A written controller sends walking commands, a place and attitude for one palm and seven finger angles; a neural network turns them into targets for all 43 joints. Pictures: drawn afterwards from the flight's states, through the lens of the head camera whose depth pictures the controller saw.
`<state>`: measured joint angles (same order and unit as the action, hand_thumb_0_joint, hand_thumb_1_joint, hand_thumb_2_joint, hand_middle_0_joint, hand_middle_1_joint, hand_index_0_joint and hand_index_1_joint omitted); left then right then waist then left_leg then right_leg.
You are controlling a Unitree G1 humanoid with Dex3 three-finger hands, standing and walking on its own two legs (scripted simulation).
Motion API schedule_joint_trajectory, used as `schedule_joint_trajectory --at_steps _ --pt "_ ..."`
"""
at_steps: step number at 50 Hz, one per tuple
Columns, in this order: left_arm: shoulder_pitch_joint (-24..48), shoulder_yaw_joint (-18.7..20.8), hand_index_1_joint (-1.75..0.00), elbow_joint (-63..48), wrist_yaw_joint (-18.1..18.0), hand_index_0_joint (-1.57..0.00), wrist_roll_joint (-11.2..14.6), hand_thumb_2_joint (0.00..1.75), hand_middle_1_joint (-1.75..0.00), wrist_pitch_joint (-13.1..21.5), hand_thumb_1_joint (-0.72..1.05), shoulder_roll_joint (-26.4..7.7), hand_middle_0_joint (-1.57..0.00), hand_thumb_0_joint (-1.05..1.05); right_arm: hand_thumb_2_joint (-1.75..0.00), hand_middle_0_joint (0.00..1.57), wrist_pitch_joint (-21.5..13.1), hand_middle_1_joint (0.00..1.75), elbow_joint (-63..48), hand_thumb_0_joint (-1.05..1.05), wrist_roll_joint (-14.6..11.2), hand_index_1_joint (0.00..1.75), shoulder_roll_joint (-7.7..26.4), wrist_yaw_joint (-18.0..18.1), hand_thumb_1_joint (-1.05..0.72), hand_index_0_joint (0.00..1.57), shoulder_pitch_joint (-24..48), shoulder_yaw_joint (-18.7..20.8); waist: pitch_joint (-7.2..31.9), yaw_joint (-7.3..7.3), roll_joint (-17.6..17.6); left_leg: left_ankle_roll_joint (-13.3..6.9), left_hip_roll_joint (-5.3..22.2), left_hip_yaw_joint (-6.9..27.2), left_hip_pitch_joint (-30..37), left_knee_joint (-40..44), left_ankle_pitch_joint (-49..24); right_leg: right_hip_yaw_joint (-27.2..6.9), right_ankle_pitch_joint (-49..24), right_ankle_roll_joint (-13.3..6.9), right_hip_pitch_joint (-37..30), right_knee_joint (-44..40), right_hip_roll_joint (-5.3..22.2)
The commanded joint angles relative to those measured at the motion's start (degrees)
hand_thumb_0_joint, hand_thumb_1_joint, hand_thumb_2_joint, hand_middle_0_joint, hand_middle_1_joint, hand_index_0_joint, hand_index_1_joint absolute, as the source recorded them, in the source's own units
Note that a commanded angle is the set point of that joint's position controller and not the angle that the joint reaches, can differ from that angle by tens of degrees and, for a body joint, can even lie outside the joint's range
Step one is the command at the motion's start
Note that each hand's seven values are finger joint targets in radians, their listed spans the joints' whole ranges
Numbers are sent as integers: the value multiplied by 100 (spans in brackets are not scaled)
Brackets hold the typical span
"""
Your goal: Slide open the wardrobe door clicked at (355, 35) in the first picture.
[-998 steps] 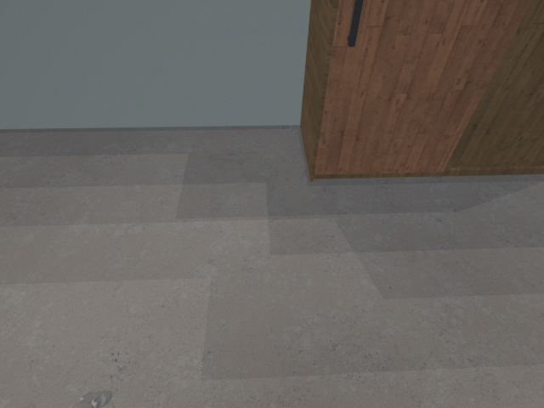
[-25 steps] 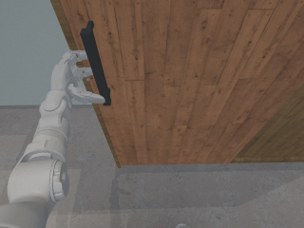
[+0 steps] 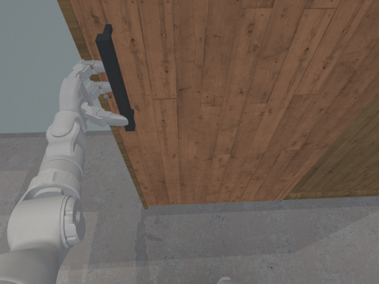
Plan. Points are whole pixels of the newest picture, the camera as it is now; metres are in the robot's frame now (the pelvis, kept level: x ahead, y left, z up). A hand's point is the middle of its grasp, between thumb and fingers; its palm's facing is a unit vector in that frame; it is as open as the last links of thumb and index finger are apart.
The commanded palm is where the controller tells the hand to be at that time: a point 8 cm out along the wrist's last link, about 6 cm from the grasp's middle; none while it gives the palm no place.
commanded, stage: slide the fingers in behind the handle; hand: left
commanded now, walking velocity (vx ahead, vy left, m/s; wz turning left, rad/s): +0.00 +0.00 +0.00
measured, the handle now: (120, 85) +0.52 +0.14 +0.13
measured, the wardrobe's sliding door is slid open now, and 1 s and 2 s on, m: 0.00 0.00 0.00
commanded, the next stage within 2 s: grip the handle and tug to test in 1.54 s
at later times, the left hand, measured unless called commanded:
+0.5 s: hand (114, 98) +0.47 +0.14 +0.13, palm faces +0.00 -1.00 +0.00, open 13.9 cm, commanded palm +0.44 +0.20 +0.13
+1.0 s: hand (127, 100) +0.46 +0.11 +0.14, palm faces -0.01 -1.00 +0.01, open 14.0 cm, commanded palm +0.43 +0.17 +0.13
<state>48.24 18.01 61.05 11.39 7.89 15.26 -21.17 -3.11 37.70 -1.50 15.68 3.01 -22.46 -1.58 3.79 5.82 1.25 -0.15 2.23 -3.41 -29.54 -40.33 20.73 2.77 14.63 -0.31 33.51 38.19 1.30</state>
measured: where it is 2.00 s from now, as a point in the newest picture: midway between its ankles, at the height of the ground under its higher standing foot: outside the picture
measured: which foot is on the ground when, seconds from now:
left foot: down 0.00-1.00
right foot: down 0.00-1.00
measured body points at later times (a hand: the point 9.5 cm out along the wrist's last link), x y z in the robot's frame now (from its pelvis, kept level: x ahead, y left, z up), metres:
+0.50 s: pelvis +0.01 +0.00 +0.00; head +0.06 -0.01 +0.45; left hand +0.46 +0.20 +0.13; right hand +0.08 -0.26 -0.11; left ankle -0.01 +0.12 -0.72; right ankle +0.04 -0.12 -0.72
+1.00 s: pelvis +0.01 -0.01 +0.00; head +0.04 -0.02 +0.45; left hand +0.45 +0.17 +0.14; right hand +0.09 -0.26 -0.12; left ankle -0.01 +0.12 -0.72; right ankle +0.04 -0.12 -0.72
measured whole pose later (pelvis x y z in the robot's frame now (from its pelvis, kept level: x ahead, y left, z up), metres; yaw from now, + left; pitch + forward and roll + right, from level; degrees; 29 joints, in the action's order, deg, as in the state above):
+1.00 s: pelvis +0.01 -0.01 +0.00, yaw +0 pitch +8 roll +0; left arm 42.9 11.9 52.3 4.9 7.9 13.1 -12.6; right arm -2.7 38.0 -1.4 14.5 2.1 -19.6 -0.9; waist 4.1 3.8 1.8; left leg 0.3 2.1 -3.0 -25.0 -37.7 20.4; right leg 3.1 15.2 -0.6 29.4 36.9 1.3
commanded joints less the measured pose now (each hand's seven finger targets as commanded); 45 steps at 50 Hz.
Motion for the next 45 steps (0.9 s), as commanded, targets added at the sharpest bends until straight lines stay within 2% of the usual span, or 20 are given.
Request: schedule_joint_trajectory --at_steps 1,2,4,6,7,11,15,19,21,24,25,27,30,32,35,36,37,40,43,45 --pt "2320 153 -120 -1522 -11 -30 116 30 -120 332 -50 -1283 -30 0 -90 20 -162 30 -628 0 -32 30 814 68 -90 20 -223 315 2086 -162 -43 -92 -186 179 432 634 -1223 -145 -1468 -85 -1718 -321 -190" --pt "2356 3 -120 -1560 -16 -30 126 30 -120 329 -50 -1144 -30 0 -90 20 -159 30 -633 0 -33 30 817 75 -90 20 -234 318 2001 -92 -120 -108 -176 198 455 641 -1227 -119 -1420 -85 -1685 -342 -191" --pt "2433 -33 -120 -1831 -31 -30 118 30 -120 337 -50 -1107 -30 0 -90 20 -171 30 -615 0 -39 30 814 70 -90 20 -192 339 2013 -121 -19 -92 -167 235 588 676 -1228 -110 -1377 -98 -1616 -351 -199" --pt "2414 -324 -120 -2017 -33 -30 145 30 -120 293 -50 -740 -30 0 -90 20 -180 30 -629 0 -61 30 769 72 -90 20 -112 335 1981 -86 244 -68 -159 243 796 674 -1310 -87 -1374 -118 -1464 -368 -204" --pt "2637 -581 -120 -2109 -41 -30 180 30 -120 286 -50 -468 -30 0 -90 20 -194 30 -618 0 -53 30 753 78 -90 20 -119 329 1921 30 175 -83 -149 264 886 659 -1314 -62 -1325 -104 -1374 -398 -200" --pt "2978 -469 -120 -1774 -196 -30 172 30 -120 178 -50 -550 -30 0 -90 20 -220 30 -448 0 -49 30 767 109 -90 20 -101 319 1653 75 13 -70 -164 339 776 733 -913 -56 -950 -90 -1184 -465 -190" --pt "2694 -121 -120 -1677 -398 -30 60 30 -120 211 -50 -853 -30 0 -90 20 -239 30 -461 0 -1 30 742 86 -90 20 -97 292 2004 -124 -55 -71 -208 292 728 694 -1240 -83 -1317 -102 -1536 -356 -168" --pt "2312 120 -120 -1478 -424 -30 -24 30 -120 255 -50 -1106 -30 0 -90 20 -197 30 -512 0 17 30 751 44 -90 20 -105 289 2029 -222 -319 -87 -219 209 471 666 -1431 -129 -1700 -87 -1886 -292 -152" --pt "2179 27 -120 -1631 -358 -30 -32 30 -120 250 -50 -1005 -30 0 -90 20 -165 30 -604 0 -1 30 727 29 -90 20 -44 295 2145 -250 -70 -80 -227 136 527 649 -1564 -157 -1903 -102 -1971 -272 -150" --pt "2191 -90 -120 -1761 -278 -30 78 30 -120 221 -50 -785 -30 0 -90 20 -146 30 -632 0 -15 30 723 15 -90 20 -41 322 2081 -179 -238 -90 -209 139 604 614 -1615 -136 -1973 -86 -1916 -308 -172" --pt "2131 -22 -120 -1824 -264 -30 93 30 -120 208 -50 -891 -30 0 -90 20 -124 30 -647 0 -30 30 733 24 -90 20 -18 331 2089 -218 -140 -86 -211 112 585 625 -1586 -161 -1970 -90 -1972 -330 -168" --pt "2371 -292 -120 -2012 -235 -30 160 30 -120 194 -50 -569 -30 0 -90 20 -132 30 -673 0 -30 30 711 37 -90 20 -4 324 2025 -123 -169 -99 -214 139 682 638 -1624 -121 -1963 -92 -1928 -346 -171" --pt "2458 -397 -120 -2325 -252 -30 153 30 -120 222 -50 -468 -30 0 -90 20 -151 30 -620 0 -28 30 676 43 -90 20 25 346 2204 -128 63 -92 -212 159 916 611 -1702 -132 -1984 -97 -1851 -354 -179" --pt "2456 -486 -120 -2292 -278 -30 172 30 -120 215 -50 -369 -30 0 -90 20 -154 30 -567 0 -24 30 678 60 -90 20 -5 342 2037 -68 -72 -99 -204 176 877 629 -1672 -100 -1937 -86 -1820 -390 -177" --pt "2345 -267 -120 -2075 -338 -30 151 30 -120 133 -50 -595 -30 0 -90 20 -132 30 -502 0 -29 30 706 64 -90 20 -3 341 2004 -137 -291 -99 -219 199 721 687 -1470 -106 -1800 -82 -1897 -402 -169" --pt "2359 -417 -120 -2061 -338 -30 133 30 -120 108 -50 -403 -30 0 -90 20 -136 30 -528 0 -33 30 672 53 -90 20 56 323 1934 -125 -77 -93 -238 169 743 702 -1425 -116 -1760 -87 -1834 -425 -156" --pt "2310 -285 -120 -2010 -391 -30 119 30 -120 113 -50 -539 -30 0 -90 20 -128 30 -512 0 -18 30 696 61 -90 20 7 340 1977 -148 -246 -108 -234 196 735 684 -1476 -96 -1752 -91 -1879 -409 -157" --pt "2391 -479 -120 -2069 -457 -30 51 30 -120 129 -50 -312 -30 0 -90 20 -144 30 -513 0 -12 30 640 27 -90 20 60 326 1928 -145 47 -85 -242 187 815 685 -1502 -103 -1734 -104 -1720 -403 -158" --pt "2213 -419 -120 -2076 -542 -30 69 30 -120 158 -50 -311 -30 0 -90 20 -148 30 -548 0 -10 30 653 12 -90 20 68 335 2032 -182 -217 -85 -219 201 815 700 -1530 -85 -1759 -94 -1827 -398 -172" --pt "2302 -496 -120 -2226 -584 -30 75 30 -120 182 -50 -192 -30 0 -90 20 -165 30 -567 0 -11 30 636 -3 -90 20 101 345 2120 -190 -125 -74 -229 182 878 705 -1541 -93 -1796 -103 -1867 -380 -174"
